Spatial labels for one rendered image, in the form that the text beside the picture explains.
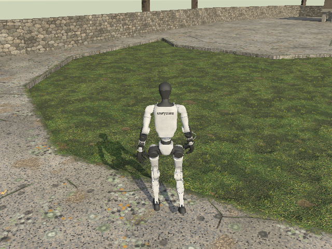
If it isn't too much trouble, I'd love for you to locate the robot left thigh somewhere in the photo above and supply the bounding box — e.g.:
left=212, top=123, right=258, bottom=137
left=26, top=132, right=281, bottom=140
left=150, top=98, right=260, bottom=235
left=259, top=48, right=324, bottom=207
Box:
left=148, top=144, right=160, bottom=179

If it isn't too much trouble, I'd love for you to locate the left robot hand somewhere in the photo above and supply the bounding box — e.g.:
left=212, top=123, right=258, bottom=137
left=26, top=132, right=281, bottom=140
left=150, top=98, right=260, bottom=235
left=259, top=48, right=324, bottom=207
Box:
left=137, top=151, right=149, bottom=165

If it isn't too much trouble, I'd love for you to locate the right robot forearm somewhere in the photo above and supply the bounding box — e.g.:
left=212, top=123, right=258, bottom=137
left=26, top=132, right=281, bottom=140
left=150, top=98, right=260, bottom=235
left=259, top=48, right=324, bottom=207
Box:
left=184, top=126, right=193, bottom=145

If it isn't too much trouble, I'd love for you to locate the right robot hand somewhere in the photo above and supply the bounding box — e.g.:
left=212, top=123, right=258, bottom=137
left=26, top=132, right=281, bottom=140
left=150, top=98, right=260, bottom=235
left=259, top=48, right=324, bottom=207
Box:
left=183, top=143, right=194, bottom=154

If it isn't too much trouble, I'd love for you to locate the robot thigh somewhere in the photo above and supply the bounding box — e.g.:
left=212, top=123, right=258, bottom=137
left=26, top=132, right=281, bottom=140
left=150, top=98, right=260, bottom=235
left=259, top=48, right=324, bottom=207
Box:
left=148, top=144, right=160, bottom=179
left=173, top=145, right=184, bottom=181

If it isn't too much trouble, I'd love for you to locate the right robot upper arm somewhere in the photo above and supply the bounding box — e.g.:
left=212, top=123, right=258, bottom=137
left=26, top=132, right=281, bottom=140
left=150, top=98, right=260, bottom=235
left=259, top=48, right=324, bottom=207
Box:
left=176, top=104, right=190, bottom=133

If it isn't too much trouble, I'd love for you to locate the robot right thigh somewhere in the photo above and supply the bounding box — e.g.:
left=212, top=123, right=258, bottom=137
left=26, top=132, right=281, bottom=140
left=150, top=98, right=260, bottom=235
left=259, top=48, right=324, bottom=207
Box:
left=173, top=145, right=184, bottom=181

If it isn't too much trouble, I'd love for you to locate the left robot upper arm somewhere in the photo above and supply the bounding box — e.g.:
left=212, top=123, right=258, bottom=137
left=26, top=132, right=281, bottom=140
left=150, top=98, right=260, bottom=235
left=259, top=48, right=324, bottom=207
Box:
left=142, top=105, right=155, bottom=134

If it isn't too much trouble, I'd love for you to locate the left robot forearm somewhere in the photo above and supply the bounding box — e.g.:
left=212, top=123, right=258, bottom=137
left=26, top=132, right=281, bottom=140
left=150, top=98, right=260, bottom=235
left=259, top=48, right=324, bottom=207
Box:
left=137, top=127, right=147, bottom=152

